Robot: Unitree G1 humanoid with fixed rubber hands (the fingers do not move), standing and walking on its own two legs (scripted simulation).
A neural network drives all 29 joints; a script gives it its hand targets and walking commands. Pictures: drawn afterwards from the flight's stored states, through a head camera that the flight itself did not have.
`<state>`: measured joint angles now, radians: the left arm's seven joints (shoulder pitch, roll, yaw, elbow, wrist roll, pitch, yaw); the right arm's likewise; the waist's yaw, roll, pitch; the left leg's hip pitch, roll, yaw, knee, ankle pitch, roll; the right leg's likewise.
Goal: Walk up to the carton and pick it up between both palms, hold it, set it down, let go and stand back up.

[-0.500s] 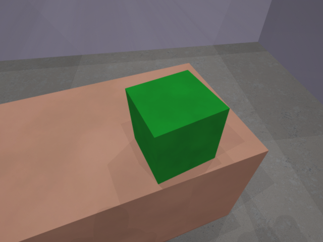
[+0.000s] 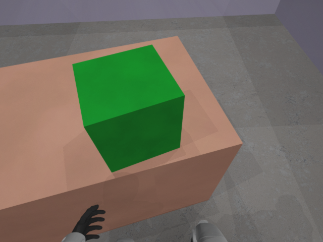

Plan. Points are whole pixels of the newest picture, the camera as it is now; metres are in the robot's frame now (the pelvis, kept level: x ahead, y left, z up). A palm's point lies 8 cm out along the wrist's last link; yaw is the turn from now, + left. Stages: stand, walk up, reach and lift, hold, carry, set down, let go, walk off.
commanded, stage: walk up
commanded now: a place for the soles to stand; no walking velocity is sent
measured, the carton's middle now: (131, 110) +0.46 +0.08 +0.04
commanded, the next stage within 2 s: none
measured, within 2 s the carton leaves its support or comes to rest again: neither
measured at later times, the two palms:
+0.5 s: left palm out of the picture -0.09 +0.22 -0.12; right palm out of the picture +0.05 -0.27 -0.09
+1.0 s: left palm out of the picture -0.07 +0.16 -0.11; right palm out of the picture +0.12 -0.26 -0.10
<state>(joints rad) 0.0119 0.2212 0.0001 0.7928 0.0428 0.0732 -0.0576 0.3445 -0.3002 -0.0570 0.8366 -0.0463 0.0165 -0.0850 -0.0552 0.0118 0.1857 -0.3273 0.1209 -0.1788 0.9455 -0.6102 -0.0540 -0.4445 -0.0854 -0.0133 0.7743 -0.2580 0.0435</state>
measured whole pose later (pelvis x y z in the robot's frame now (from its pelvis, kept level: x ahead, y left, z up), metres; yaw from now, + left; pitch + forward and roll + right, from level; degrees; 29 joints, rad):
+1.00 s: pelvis -0.02 -0.07 +0.03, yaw +22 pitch -2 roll -1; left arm 0.27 0.19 -0.02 0.95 0.02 0.01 -0.02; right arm 0.30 -0.21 0.01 0.89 -0.02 -0.04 -0.01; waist 0.01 0.01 0.02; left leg -0.19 0.03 -0.10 0.56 -0.35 -0.04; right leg -0.24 -0.03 -0.10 0.55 -0.27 -0.01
